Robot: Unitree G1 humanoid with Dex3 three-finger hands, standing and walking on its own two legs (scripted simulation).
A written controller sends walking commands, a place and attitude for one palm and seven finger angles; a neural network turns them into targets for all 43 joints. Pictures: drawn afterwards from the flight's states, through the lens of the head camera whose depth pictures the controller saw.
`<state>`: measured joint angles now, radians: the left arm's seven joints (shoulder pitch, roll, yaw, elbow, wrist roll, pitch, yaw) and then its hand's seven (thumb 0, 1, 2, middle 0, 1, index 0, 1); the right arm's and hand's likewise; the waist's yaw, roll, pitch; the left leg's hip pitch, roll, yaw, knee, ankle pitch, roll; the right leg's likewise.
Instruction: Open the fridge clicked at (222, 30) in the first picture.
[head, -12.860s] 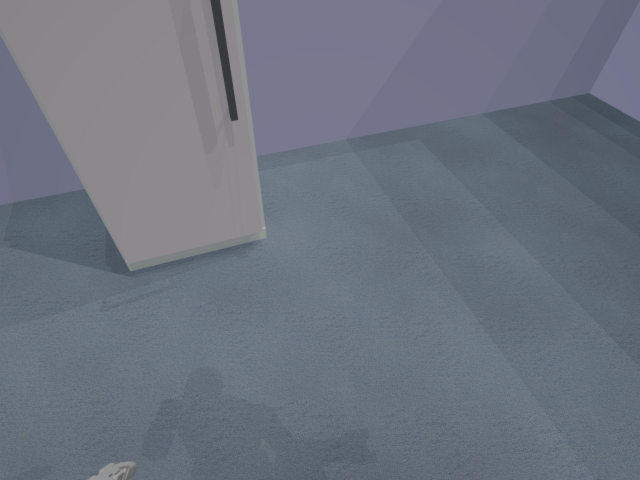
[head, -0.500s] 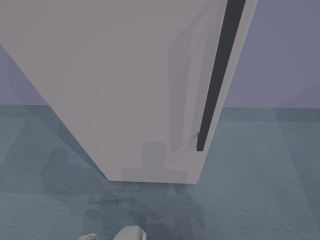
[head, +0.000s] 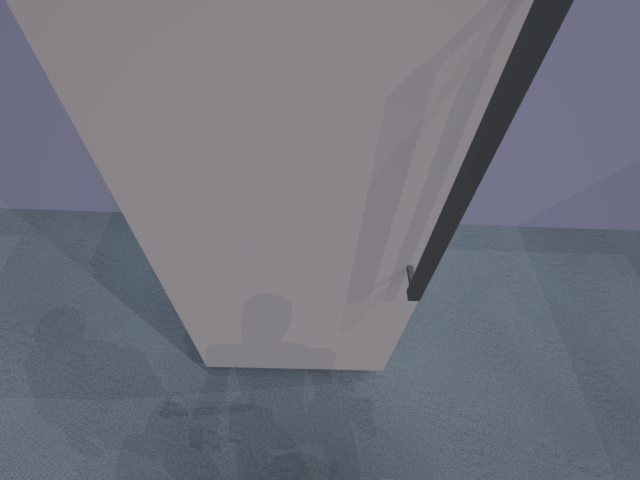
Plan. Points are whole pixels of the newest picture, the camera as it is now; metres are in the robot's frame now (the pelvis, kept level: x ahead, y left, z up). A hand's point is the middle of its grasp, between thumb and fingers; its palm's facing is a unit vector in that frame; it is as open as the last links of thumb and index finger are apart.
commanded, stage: come to a stop and stand still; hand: right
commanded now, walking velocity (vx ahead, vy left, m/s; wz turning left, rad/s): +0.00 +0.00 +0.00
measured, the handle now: (454, 188) +0.45 -0.14 +0.12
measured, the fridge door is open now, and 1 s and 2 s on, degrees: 0 0 0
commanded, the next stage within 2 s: none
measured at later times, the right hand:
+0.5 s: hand out of the picture +0.00 -0.22 -0.17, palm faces +0.00 +0.98 -0.21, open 7.3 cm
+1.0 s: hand out of the picture -0.03 -0.22 -0.17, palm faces -0.01 +0.98 -0.22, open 7.4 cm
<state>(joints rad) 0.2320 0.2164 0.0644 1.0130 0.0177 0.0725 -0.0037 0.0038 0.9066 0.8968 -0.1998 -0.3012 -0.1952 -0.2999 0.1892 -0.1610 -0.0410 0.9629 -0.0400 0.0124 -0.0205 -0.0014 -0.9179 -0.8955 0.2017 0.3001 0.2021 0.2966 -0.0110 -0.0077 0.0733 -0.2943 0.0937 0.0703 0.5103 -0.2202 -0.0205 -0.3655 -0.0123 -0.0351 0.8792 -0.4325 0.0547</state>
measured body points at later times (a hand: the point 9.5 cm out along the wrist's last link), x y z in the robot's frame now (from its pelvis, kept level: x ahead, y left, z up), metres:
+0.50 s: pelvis -0.02 -0.04 +0.00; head -0.01 -0.03 +0.45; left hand +0.01 +0.19 -0.16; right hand +0.00 -0.27 -0.15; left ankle -0.03 +0.09 -0.74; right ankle -0.04 -0.13 -0.74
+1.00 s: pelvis -0.06 -0.04 +0.00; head -0.09 -0.04 +0.44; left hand -0.04 +0.19 -0.16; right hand -0.03 -0.27 -0.16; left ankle -0.03 +0.09 -0.74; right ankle -0.04 -0.13 -0.74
